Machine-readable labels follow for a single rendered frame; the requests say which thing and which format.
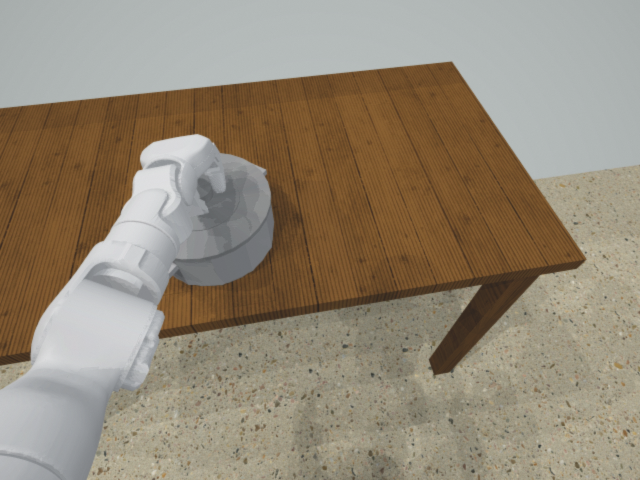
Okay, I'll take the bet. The robot left forearm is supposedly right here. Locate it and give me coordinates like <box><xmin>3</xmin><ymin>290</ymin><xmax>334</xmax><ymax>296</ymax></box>
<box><xmin>31</xmin><ymin>155</ymin><xmax>198</xmax><ymax>365</ymax></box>

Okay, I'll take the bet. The knob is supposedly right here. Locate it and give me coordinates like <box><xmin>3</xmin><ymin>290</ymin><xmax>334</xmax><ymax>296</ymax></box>
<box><xmin>197</xmin><ymin>178</ymin><xmax>213</xmax><ymax>204</ymax></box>

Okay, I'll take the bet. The lid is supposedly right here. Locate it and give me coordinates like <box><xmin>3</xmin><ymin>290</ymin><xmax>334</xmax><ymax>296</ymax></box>
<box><xmin>174</xmin><ymin>153</ymin><xmax>271</xmax><ymax>262</ymax></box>

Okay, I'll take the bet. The robot left upper arm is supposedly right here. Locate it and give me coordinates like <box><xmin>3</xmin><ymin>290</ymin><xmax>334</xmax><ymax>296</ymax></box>
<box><xmin>0</xmin><ymin>279</ymin><xmax>165</xmax><ymax>480</ymax></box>

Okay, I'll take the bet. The left robot hand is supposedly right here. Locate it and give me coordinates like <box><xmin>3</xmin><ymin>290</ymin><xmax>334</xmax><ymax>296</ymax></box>
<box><xmin>140</xmin><ymin>134</ymin><xmax>226</xmax><ymax>217</ymax></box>

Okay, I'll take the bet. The table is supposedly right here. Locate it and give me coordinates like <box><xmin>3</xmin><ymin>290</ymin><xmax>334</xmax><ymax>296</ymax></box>
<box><xmin>0</xmin><ymin>62</ymin><xmax>587</xmax><ymax>375</ymax></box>

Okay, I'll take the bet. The pot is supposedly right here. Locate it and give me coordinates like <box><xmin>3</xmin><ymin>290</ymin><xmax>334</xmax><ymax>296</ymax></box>
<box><xmin>168</xmin><ymin>164</ymin><xmax>274</xmax><ymax>286</ymax></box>

